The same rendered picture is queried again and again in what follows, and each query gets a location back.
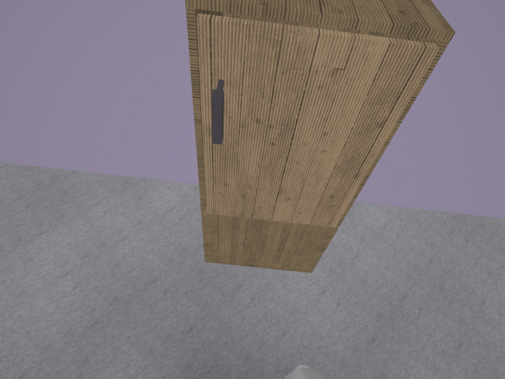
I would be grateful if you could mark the handle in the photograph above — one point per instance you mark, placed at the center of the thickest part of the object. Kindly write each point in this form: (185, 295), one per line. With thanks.
(217, 113)

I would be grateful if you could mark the cupboard door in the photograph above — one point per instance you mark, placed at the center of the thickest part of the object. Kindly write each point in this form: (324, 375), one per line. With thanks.
(305, 113)

